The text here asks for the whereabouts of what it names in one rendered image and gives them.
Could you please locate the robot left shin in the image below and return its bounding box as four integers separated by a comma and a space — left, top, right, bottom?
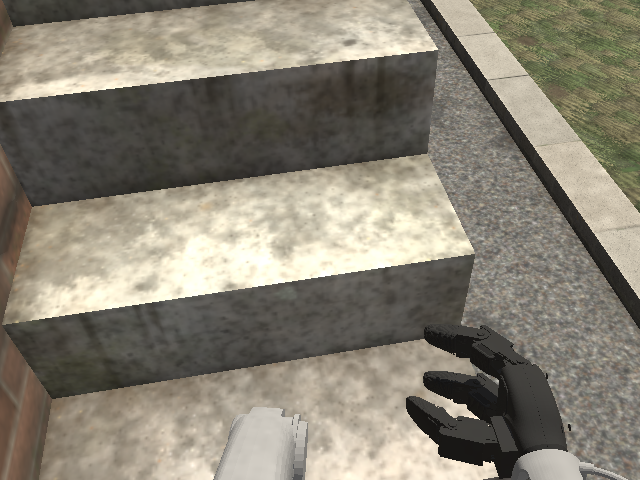
228, 414, 246, 438

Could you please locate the right robot hand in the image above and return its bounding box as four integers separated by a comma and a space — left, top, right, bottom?
406, 324, 571, 479

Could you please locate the robot left thigh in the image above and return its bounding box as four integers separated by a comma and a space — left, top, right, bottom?
213, 407, 308, 480

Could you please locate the right robot forearm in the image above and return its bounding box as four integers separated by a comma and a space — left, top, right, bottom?
511, 449, 587, 480

